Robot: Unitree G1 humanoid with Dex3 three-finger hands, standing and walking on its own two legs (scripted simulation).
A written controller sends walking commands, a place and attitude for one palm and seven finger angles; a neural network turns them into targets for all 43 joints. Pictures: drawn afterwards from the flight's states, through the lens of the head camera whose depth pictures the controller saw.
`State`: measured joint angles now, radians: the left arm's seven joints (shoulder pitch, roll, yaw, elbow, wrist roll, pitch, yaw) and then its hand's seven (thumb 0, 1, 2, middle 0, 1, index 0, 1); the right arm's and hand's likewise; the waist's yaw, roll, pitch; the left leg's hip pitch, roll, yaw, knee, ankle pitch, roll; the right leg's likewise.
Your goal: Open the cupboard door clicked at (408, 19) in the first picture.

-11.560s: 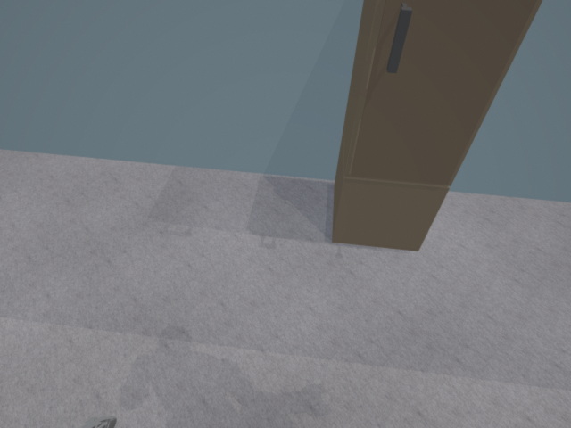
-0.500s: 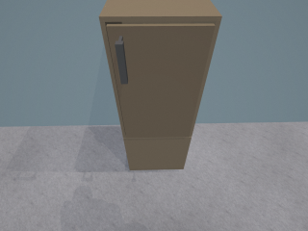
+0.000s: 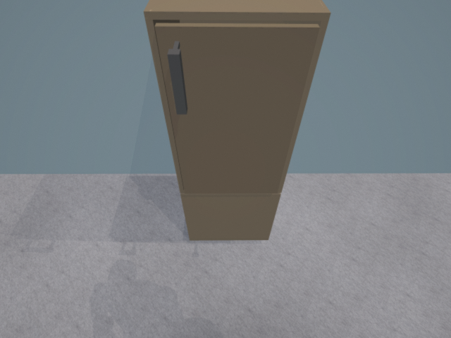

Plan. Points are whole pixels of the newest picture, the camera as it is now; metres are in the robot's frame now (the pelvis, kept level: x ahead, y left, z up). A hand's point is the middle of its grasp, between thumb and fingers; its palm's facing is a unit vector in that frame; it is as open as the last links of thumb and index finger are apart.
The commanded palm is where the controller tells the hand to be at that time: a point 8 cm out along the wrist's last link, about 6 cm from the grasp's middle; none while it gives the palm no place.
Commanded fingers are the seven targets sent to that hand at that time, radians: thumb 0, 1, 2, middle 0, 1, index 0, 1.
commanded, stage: look again from close up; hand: left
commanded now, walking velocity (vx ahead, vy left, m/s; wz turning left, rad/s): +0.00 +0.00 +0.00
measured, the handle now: (179, 78) +0.62 +0.14 +0.14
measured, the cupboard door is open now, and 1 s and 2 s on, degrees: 0 0 0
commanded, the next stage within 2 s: shuffle to correct the standing spot in 0.48 s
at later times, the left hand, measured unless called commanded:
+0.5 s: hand out of the picture +0.04 +0.18 -0.18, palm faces +0.01 -0.98 -0.20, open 7.4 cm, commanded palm none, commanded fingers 0.00 0.90 0.90 -0.20 -0.30 -0.20 -0.30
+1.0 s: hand out of the picture +0.00 +0.14 -0.18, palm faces +0.08 -0.98 -0.19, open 7.4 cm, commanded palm none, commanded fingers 0.00 0.90 0.90 -0.20 -0.30 -0.20 -0.30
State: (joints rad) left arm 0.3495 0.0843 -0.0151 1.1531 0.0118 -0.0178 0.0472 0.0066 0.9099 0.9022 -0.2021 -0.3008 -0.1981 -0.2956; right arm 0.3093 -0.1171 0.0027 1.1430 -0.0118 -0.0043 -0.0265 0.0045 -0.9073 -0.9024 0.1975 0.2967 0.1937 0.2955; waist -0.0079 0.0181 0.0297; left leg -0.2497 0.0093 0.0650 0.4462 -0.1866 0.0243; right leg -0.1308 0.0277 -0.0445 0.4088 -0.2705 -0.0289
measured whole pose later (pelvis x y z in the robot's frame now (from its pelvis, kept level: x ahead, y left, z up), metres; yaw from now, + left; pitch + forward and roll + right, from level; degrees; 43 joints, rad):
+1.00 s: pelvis +0.05 -0.03 -0.01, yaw +2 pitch +2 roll +0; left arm 0.39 0.15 0.02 1.07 0.03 -0.01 0.02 0.01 0.91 0.90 -0.20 -0.30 -0.20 -0.30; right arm 0.31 -0.15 -0.02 1.10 -0.03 0.01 -0.04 0.01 -0.91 -0.90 0.20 0.30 0.20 0.30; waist 0.01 -0.01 -0.01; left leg -0.38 0.03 0.06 0.80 -0.47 0.03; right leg -0.14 0.04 -0.09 0.50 -0.40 -0.08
